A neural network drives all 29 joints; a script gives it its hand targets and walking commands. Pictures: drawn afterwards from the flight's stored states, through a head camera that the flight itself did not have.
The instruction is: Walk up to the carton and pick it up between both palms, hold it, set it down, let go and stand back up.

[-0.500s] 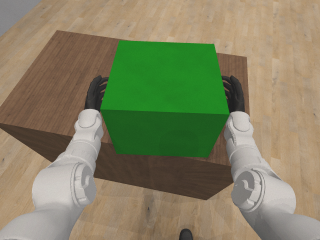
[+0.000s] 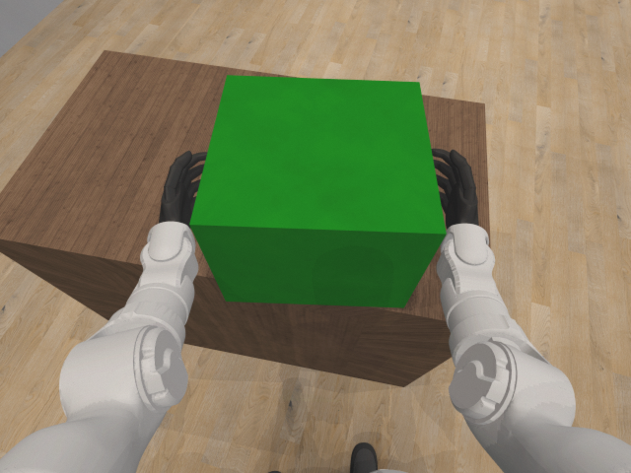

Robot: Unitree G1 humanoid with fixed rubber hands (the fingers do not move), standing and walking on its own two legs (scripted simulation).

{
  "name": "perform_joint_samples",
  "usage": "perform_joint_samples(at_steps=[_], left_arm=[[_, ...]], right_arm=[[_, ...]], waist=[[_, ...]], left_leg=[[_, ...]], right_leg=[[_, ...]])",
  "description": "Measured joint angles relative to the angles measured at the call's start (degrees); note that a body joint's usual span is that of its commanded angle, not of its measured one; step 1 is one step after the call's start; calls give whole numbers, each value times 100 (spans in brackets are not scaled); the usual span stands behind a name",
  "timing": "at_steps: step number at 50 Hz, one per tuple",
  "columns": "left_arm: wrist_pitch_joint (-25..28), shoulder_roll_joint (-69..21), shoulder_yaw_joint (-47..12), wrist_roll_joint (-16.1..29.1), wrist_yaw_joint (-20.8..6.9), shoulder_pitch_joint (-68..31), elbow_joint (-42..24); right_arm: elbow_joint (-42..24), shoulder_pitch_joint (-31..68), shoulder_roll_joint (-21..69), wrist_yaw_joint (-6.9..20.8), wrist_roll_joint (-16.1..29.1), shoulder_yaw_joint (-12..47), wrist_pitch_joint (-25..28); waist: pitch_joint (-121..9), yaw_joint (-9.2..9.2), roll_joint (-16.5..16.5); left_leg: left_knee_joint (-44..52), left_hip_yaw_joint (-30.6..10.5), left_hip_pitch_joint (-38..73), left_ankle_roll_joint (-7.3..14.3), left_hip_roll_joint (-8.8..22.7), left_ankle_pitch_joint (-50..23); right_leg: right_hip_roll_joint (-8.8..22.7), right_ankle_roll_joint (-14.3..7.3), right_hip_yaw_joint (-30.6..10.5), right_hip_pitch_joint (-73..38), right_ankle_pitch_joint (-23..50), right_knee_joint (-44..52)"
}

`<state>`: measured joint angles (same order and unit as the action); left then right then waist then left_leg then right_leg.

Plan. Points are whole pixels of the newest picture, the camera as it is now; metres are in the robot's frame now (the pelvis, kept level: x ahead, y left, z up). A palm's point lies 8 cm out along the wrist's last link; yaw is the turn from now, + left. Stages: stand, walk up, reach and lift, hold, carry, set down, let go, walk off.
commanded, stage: set down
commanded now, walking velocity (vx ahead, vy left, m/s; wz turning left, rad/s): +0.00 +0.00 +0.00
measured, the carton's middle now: (318, 196) +0.48 +0.00 -0.02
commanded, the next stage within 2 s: none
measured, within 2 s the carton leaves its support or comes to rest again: neither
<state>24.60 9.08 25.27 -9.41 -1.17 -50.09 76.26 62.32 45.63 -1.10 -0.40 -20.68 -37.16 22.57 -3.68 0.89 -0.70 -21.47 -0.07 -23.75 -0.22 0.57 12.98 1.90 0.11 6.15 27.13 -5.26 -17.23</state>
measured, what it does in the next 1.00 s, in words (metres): stands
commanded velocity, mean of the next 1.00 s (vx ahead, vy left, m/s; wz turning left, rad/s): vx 0.00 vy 0.00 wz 0.00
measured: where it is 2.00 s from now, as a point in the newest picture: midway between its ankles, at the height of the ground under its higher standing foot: outside the picture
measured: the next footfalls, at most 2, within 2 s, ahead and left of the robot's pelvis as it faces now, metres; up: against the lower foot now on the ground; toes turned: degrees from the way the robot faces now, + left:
none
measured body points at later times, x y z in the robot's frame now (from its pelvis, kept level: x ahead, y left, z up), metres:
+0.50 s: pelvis +0.00 +0.00 +0.00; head +0.10 +0.00 +0.44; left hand +0.44 +0.18 +0.02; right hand +0.42 -0.19 +0.03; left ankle -0.05 +0.12 -0.74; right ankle +0.02 -0.12 -0.74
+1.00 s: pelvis -0.01 +0.00 -0.01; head +0.10 +0.00 +0.43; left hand +0.44 +0.19 +0.01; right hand +0.42 -0.19 +0.01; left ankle -0.04 +0.12 -0.74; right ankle +0.02 -0.12 -0.74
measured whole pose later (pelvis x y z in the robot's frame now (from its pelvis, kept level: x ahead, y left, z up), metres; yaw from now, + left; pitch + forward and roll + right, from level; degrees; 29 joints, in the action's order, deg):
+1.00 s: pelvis -0.01 +0.00 -0.01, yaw -2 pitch +19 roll +0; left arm 23.6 13.9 11.9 0.6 1.3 -52.8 84.7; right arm 73.9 49.4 -7.0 -2.0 -6.0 -18.5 20.0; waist -7.8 1.1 0.0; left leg -26.2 1.6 -30.9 -0.2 0.9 14.6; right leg 1.8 -0.1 4.4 35.5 -6.8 -23.0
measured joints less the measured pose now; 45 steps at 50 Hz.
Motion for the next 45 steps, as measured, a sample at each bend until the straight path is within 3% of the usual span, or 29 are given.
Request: perform_joint_samples(at_steps=[37,41,45], left_arm=[[-19,-176,497,-411,-149,224,-475],[-81,-100,453,-441,-129,203,-371],[-131,65,94,-189,-18,106,-108]], right_arm=[[-432,-166,174,107,-117,-75,-109],[-309,-154,110,117,-50,51,-109],[54,-41,-98,54,251,452,-142]], waist=[[137,-2,63],[124,2,78],[6,-4,93]], left_leg=[[-22,39,59,19,-21,21],[-34,62,33,17,-19,20],[-104,101,-107,16,-12,37]], right_leg=[[28,8,-38,18,-88,-164],[26,3,-62,68,-92,-205],[21,-4,-101,233,-104,-290]])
